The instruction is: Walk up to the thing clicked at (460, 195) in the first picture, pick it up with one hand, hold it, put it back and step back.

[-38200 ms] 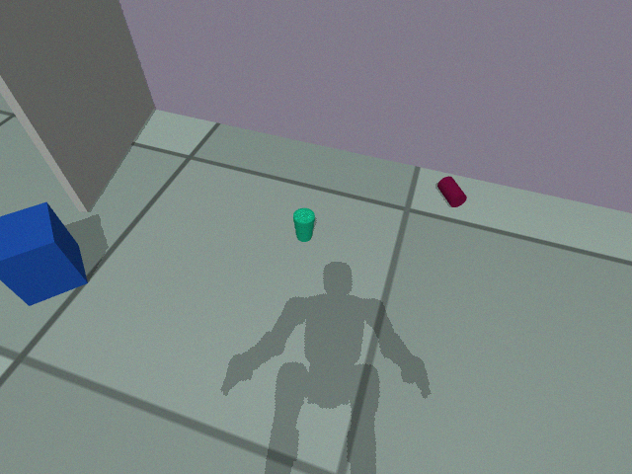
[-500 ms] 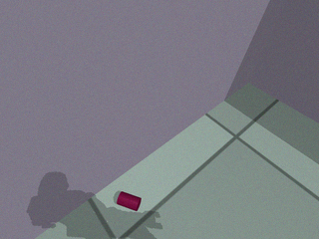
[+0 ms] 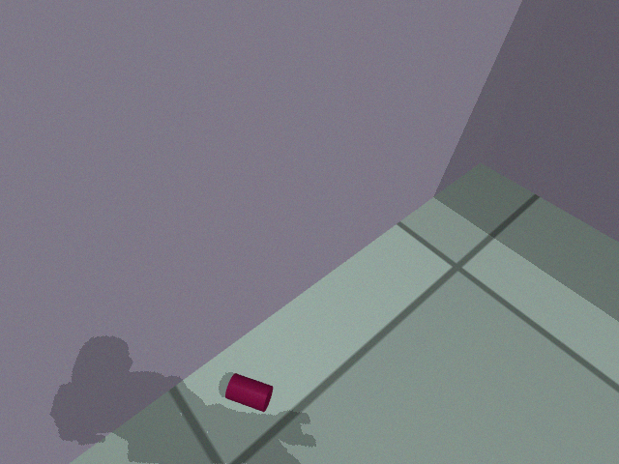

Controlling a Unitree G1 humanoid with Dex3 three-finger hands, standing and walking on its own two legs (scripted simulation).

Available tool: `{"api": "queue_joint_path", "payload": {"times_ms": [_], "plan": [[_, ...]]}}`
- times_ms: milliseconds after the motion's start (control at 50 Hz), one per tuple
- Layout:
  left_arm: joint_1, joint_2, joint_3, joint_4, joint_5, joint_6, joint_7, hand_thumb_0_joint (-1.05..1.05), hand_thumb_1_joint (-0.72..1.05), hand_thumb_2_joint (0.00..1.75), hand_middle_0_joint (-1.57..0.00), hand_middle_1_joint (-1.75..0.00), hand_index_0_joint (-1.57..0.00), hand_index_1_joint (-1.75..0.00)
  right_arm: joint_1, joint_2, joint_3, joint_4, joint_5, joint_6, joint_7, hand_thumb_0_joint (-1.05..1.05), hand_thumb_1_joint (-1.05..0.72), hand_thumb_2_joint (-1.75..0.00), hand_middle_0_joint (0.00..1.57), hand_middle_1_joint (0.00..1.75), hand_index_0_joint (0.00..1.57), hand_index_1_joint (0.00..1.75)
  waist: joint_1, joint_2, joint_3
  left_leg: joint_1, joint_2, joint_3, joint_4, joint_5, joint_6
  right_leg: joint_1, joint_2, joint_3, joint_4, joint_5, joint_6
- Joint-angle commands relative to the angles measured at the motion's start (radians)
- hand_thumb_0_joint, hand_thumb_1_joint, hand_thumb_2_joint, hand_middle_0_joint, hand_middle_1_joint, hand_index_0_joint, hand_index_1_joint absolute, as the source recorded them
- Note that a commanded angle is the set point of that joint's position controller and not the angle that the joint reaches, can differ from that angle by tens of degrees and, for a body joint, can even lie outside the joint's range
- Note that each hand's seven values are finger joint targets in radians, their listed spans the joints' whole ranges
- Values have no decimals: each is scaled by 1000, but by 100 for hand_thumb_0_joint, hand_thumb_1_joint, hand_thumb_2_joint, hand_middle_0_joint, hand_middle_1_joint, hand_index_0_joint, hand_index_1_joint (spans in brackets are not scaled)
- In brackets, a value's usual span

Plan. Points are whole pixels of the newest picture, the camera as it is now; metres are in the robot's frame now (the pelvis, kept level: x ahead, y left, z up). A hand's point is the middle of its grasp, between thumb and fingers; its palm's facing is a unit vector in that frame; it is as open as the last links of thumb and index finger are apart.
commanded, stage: stand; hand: left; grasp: from above
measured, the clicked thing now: (249, 392) +0.42 +0.19 -0.74
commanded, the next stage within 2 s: step back in 0.24 s
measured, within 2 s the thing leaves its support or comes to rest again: neither
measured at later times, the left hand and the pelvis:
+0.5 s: hand out of the picture +0.07 +0.29 -0.17, palm faces -0.03 -0.93 -0.38, open 7.4 cm; pelvis -0.05 +0.02 -0.02, yaw +0 degrees
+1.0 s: hand out of the picture -0.02 +0.29 -0.18, palm faces -0.13 -0.91 -0.40, open 7.4 cm; pelvis -0.15 +0.03 -0.03, yaw -6 degrees
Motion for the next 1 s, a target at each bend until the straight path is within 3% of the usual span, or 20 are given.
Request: {"api": "queue_joint_path", "payload": {"times_ms": [0,200,220,280,320,400,440,480,500,520,540,560,600,660,700,800,880,940,960,980], "plan": [[-39,207,37,-67,4,-22,17,0,90,90,-20,-30,-20,-30,-39,-211,-35,-64,4,-22,-11,0,-90,-90,20,30,20,30,-5,-13,-86,-22,112,-66,-46,161,42,30,-107,84,-42,158,-31],[-21,213,34,-61,1,-21,13,0,90,90,-20,-30,-20,-30,-32,-208,-33,-57,5,-21,-6,0,-90,-90,20,30,20,30,-1,-9,-61,-38,107,-68,-68,96,38,13,-102,88,-51,99,-35],[-23,294,71,-94,-18,-13,18,0,90,90,-20,-30,-20,-30,-66,-269,-58,-83,13,-1,0,0,-90,-90,20,30,20,30,-4,-33,38,-99,88,-73,42,253,61,-75,-96,108,29,300,-39],[-15,288,80,-136,-21,-8,26,0,90,90,-20,-30,-20,-30,-27,-235,-60,-111,27,14,2,0,-90,-90,20,30,20,30,-15,-61,-56,-86,62,-33,151,289,64,-41,-120,117,62,381,-88],[-25,296,84,-170,-18,0,26,0,90,90,-20,-30,-20,-30,-15,-232,-68,-127,26,25,5,0,-90,-90,20,30,20,30,-18,-93,-112,-78,22,-7,247,194,62,-72,-173,174,46,348,-140],[-100,335,97,-255,14,10,28,0,90,90,-20,-30,-20,-30,58,-224,-83,-162,16,54,16,0,-90,-90,20,30,20,30,-31,-236,-131,-131,-56,4,521,-308,64,-165,-325,289,35,330,-267],[-161,324,93,-291,15,18,29,0,90,90,-20,-30,-20,-30,116,-231,-94,-166,18,53,22,0,-90,-90,20,30,20,30,-71,-233,-126,-85,-25,-20,474,-263,80,-238,-295,227,91,276,-228],[-137,275,75,-303,7,31,28,0,90,90,-20,-30,-20,-30,99,-253,-99,-179,12,38,17,0,-90,-90,20,30,20,30,-63,-79,-105,-121,59,-72,181,137,92,-204,-134,111,281,183,-122],[-122,227,64,-312,-5,39,32,0,90,90,-20,-30,-20,-30,67,-312,-113,-195,-3,32,13,0,-90,-90,20,30,20,30,-51,109,-80,-119,189,-261,48,369,118,-279,31,56,449,-8,-60],[-103,214,68,-316,-4,46,40,0,90,90,-20,-30,-20,-30,68,-356,-122,-208,-13,25,7,0,-90,-90,20,30,20,30,-44,193,-73,-40,282,-392,19,519,172,-397,135,111,582,-391,-53],[-46,228,69,-301,1,59,46,0,90,90,-20,-30,-20,-30,70,-335,-124,-214,-25,21,2,0,-90,-90,20,30,20,30,-22,82,-90,-41,283,-321,60,580,184,-386,117,188,686,-438,-52],[-19,212,62,-308,0,59,49,0,90,90,-20,-30,-20,-30,46,-356,-123,-236,-22,20,-2,0,-90,-90,20,30,20,30,-24,133,-92,-45,297,-314,78,690,190,-408,137,197,739,-455,-52],[-47,237,70,-298,-2,61,55,0,90,90,-20,-30,-20,-30,-2,-334,-124,-262,-19,19,-15,0,-90,-90,20,30,20,30,-34,165,-78,-107,282,-297,63,555,200,-392,134,246,839,-398,-53],[51,244,76,-301,-3,62,44,0,90,90,-20,-30,-20,-30,-35,-267,-106,-293,-13,12,-27,0,-90,-90,20,30,20,30,20,122,-116,34,191,-166,130,539,164,-446,132,219,867,-278,-38],[40,245,85,-318,8,53,40,0,90,90,-20,-30,-20,-30,29,-264,-115,-295,-7,10,-32,0,-90,-90,20,30,20,30,-12,97,-150,131,220,-190,161,567,207,-452,119,208,816,-296,-12],[3,230,88,-369,7,39,33,0,90,90,-20,-30,-20,-30,106,-274,-119,-302,-2,14,-35,0,-90,-90,20,30,20,30,-66,108,-138,182,241,-199,185,587,230,-414,84,156,580,-327,2],[90,226,95,-345,13,33,25,0,90,90,-20,-30,-20,-30,33,-299,-119,-338,0,22,-26,0,-90,-90,20,30,20,30,-25,121,-157,40,254,-188,195,410,240,-243,48,83,360,-274,-20],[171,235,105,-309,25,21,23,0,90,90,-20,-30,-20,-30,-20,-284,-110,-345,15,31,-20,0,-90,-90,20,30,20,30,23,49,-159,-154,192,-128,277,191,147,-44,21,110,110,31,-64],[155,294,121,-326,34,16,23,0,90,90,-20,-30,-20,-30,-22,-253,-101,-355,22,32,-17,0,-90,-90,20,30,20,30,11,-102,-143,-295,93,-70,370,20,90,-8,-98,302,99,130,-124],[105,359,134,-348,18,21,17,0,90,90,-20,-30,-20,-30,-48,-217,-93,-358,24,37,-19,0,-90,-90,20,30,20,30,29,-265,-63,-348,-88,32,547,-279,30,-147,-271,496,-4,113,-269]]}}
